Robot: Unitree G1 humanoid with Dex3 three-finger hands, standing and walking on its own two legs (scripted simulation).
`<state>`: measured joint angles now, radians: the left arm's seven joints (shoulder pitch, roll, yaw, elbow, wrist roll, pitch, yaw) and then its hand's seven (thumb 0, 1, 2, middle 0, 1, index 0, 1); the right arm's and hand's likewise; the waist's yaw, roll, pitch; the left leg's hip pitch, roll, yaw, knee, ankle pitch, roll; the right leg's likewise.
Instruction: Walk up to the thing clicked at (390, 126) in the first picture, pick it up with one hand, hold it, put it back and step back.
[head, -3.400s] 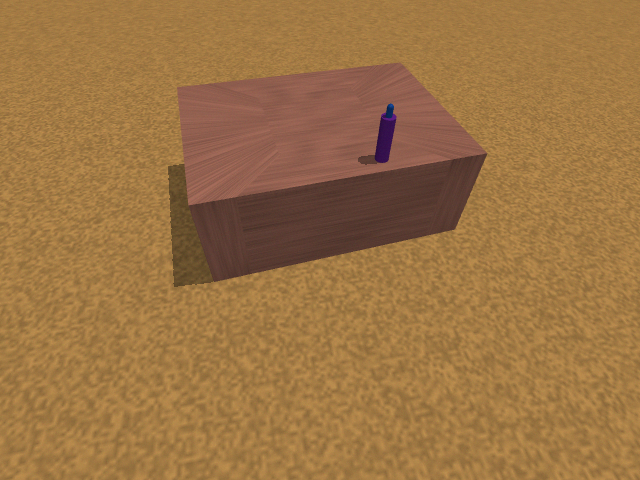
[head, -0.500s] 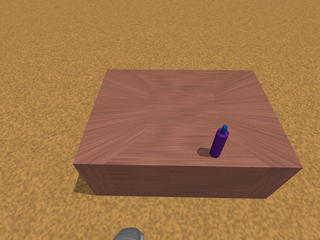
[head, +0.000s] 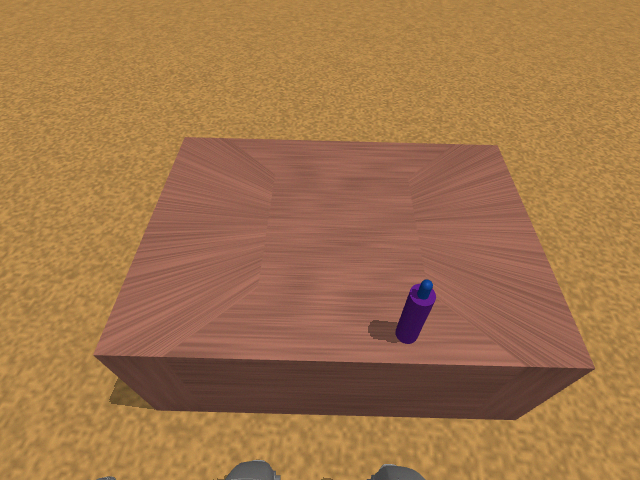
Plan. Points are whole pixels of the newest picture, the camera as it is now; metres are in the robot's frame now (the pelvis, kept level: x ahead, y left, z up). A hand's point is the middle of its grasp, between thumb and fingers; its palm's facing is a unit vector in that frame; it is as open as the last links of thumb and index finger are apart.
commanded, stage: walk up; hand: right
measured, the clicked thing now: (416, 310) +0.46 -0.18 -0.22
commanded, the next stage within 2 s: stand in 1.44 s
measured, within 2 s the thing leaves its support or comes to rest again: neither
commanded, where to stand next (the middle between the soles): +0.08 +0.03 m, yaw +0 degrees
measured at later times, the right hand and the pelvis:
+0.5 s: hand out of the picture +0.10 -0.24 -0.13, palm faces -0.06 +0.94 -0.35, open 7.4 cm; pelvis +0.02 +0.01 +0.02, yaw +2 degrees
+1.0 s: hand out of the picture +0.14 -0.23 -0.12, palm faces -0.05 +0.94 -0.33, open 7.4 cm; pelvis +0.03 +0.02 +0.04, yaw +3 degrees
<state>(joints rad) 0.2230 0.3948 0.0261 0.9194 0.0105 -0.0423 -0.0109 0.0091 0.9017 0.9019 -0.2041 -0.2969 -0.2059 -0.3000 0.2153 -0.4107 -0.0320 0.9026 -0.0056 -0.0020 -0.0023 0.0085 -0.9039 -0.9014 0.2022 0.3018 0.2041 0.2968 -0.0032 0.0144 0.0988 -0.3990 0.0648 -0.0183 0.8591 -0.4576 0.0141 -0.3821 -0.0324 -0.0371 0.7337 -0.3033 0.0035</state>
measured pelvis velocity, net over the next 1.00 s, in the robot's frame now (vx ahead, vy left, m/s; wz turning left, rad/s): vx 0.03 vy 0.02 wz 0.05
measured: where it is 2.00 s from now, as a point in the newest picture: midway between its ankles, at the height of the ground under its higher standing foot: outside the picture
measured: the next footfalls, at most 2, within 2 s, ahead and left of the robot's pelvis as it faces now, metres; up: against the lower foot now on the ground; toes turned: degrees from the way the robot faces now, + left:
none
